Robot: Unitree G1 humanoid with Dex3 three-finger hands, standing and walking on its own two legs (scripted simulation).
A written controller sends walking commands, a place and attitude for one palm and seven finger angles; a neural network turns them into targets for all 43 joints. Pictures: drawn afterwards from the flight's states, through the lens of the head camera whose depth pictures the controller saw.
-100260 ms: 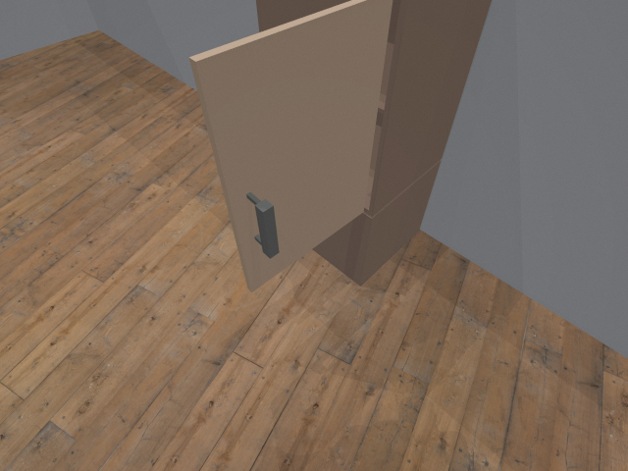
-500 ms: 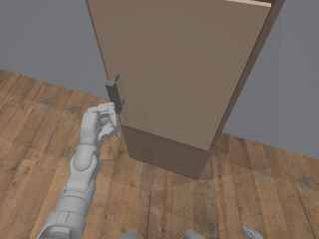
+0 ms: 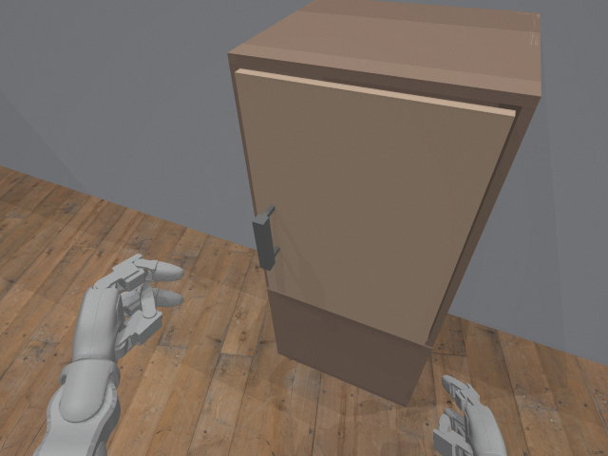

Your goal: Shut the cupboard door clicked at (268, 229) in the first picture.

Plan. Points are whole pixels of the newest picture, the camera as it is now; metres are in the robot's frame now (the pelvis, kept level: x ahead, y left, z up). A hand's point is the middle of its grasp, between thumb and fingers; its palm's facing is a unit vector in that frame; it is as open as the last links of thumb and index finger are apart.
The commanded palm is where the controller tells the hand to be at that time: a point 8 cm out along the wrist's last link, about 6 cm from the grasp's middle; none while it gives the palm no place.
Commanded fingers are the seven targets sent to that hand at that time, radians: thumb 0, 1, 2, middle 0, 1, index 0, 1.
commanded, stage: draw the hand back to the body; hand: left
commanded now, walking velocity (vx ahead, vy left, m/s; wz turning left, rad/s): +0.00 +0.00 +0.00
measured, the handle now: (269, 237) +0.58 +0.14 -0.10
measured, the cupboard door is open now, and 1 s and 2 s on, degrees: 0 0 0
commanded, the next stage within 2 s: step back with the hand held close in 0.64 s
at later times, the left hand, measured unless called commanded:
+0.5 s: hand (59, 342) +0.18 +0.27 +0.15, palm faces +0.49 -0.79 -0.38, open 7.3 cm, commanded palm +0.13 +0.30 +0.18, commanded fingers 0.00 0.90 0.90 -0.20 -0.30 -0.20 -0.30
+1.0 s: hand (69, 332) +0.19 +0.26 +0.16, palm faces +0.41 -0.79 -0.46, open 7.4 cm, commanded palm +0.13 +0.30 +0.18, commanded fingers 0.00 0.90 0.90 -0.20 -0.30 -0.20 -0.30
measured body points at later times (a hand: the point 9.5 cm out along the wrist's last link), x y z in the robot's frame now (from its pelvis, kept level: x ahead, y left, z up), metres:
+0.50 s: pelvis +0.00 +0.00 +0.01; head -0.03 -0.03 +0.45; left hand +0.15 +0.30 +0.17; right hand +0.19 -0.22 -0.08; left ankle -0.01 +0.09 -0.74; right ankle -0.01 -0.12 -0.74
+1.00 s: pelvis -0.01 +0.00 +0.00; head -0.01 -0.03 +0.45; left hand +0.16 +0.30 +0.18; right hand +0.16 -0.25 -0.09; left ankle -0.01 +0.09 -0.74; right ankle -0.01 -0.12 -0.74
